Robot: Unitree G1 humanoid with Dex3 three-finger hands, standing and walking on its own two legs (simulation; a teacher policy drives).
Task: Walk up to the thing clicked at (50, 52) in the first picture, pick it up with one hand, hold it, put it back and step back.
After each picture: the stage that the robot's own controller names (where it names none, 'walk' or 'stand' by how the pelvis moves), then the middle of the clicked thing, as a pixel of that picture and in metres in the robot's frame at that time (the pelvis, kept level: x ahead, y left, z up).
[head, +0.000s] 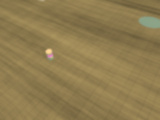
stand; (49, 54) +1.22 +0.40 -0.72
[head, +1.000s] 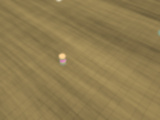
walk; (62, 59) +1.13 +0.19 -0.70
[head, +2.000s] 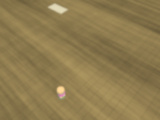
walk; (61, 93) +0.73 +0.20 -0.71
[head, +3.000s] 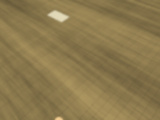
stand; out of the picture +0.45 +0.21 -0.70
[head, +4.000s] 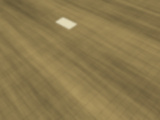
stand; out of the picture +0.41 +0.21 -0.72
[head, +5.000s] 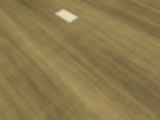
walk; out of the picture +0.37 +0.16 -0.70
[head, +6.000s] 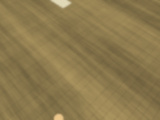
walk; out of the picture +0.37 +0.17 -0.68
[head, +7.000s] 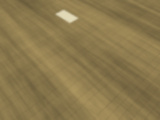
walk; out of the picture +0.37 +0.15 -0.70
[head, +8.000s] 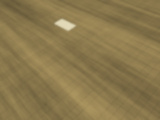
stand; out of the picture +0.39 +0.20 -0.71
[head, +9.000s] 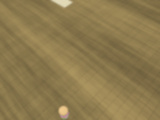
walk; (63, 112) +0.45 +0.17 -0.70
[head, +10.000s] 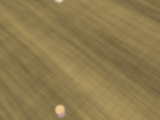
walk; (60, 111) +0.43 +0.17 -0.69
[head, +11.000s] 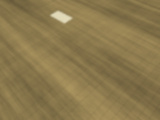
walk; out of the picture +0.38 +0.22 -0.70
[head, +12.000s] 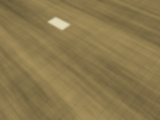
stand; out of the picture +0.32 +0.23 -0.73
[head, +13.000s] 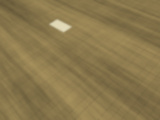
stand; out of the picture +0.32 +0.23 -0.73
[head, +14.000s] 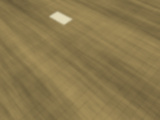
go down; out of the picture +0.32 +0.23 -0.72
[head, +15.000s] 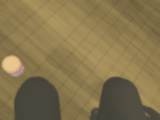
go down; (14, 67) +0.39 +0.28 -0.29
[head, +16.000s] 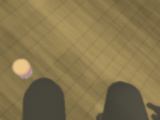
approach; (23, 69) +0.38 +0.28 -0.30
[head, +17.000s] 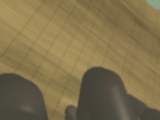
close in; out of the picture +0.35 +0.32 -0.21
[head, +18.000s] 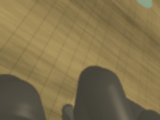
close; out of the picture +0.35 +0.32 -0.21
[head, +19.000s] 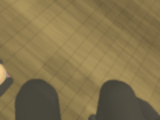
lift; out of the picture +0.31 +0.30 -0.09
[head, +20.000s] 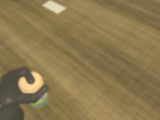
hold; (34, 90) +0.32 +0.18 +0.03
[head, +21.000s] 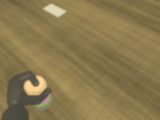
hold; (39, 93) +0.33 +0.18 +0.00
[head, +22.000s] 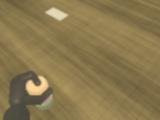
hold; (40, 93) +0.33 +0.17 +0.00
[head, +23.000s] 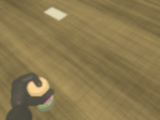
crouch; (41, 94) +0.33 +0.17 -0.01
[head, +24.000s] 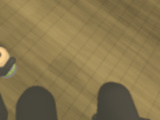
lower; (2, 63) +0.41 +0.27 -0.11
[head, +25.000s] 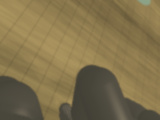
lower; out of the picture +0.36 +0.34 -0.22
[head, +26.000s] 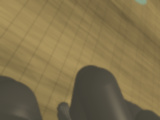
lower; out of the picture +0.36 +0.34 -0.22
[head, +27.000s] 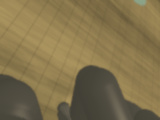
lower; out of the picture +0.36 +0.34 -0.22
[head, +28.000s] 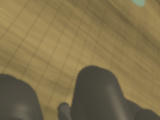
lower; out of the picture +0.35 +0.34 -0.21
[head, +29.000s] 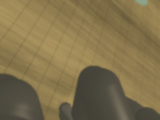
open; out of the picture +0.35 +0.34 -0.21
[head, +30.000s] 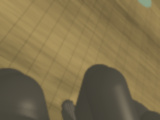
withdraw; out of the picture +0.35 +0.33 -0.21
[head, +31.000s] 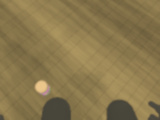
walk; (43, 88) +0.39 +0.26 -0.46
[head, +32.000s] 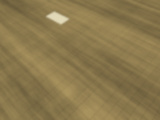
stand; out of the picture +0.34 +0.22 -0.66
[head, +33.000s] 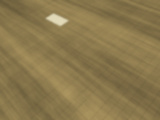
stand; out of the picture +0.34 +0.24 -0.67
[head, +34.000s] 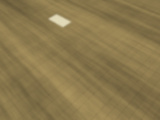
stand; out of the picture +0.34 +0.23 -0.70
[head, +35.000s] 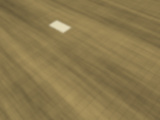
stand; out of the picture +0.34 +0.23 -0.73
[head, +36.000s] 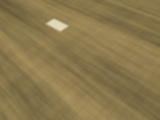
stand; out of the picture +0.32 +0.24 -0.73
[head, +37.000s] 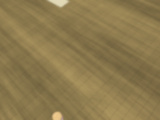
walk; (58, 118) +0.40 +0.22 -0.70
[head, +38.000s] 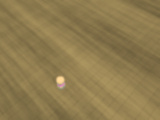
walk; (60, 82) +0.71 +0.18 -0.70
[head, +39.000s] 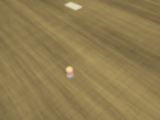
stand; (69, 72) +1.01 +0.21 -0.71
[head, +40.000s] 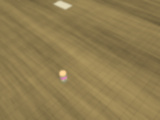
stand; (63, 76) +0.94 +0.22 -0.73
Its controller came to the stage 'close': yes
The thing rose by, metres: 0.70
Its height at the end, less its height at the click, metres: +0.00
